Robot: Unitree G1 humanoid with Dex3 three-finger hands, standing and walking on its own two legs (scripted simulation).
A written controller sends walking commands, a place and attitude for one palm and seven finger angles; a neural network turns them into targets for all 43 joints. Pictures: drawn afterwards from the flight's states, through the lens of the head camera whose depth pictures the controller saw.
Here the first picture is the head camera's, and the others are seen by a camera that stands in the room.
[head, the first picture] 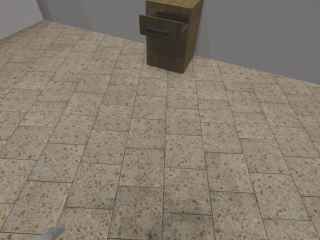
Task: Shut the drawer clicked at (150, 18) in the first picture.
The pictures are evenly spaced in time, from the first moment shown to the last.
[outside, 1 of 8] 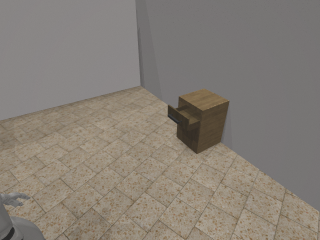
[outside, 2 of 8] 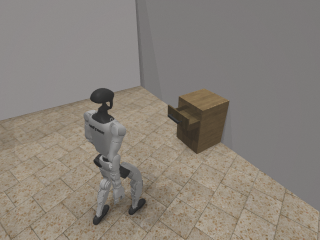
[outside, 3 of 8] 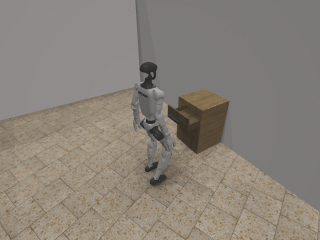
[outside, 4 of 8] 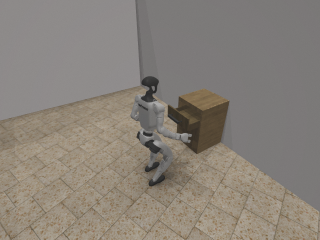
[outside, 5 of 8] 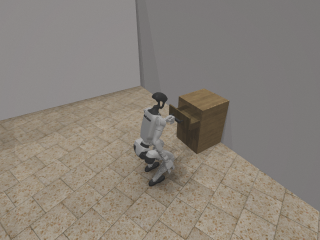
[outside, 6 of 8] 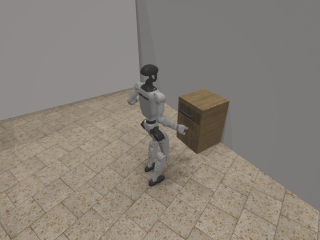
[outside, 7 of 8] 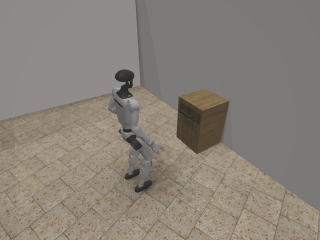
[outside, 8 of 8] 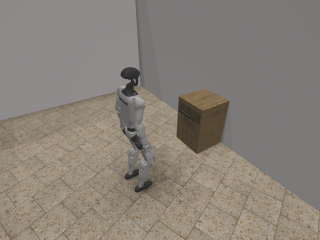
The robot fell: no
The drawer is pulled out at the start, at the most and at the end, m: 0.19 0.19 0.00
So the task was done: yes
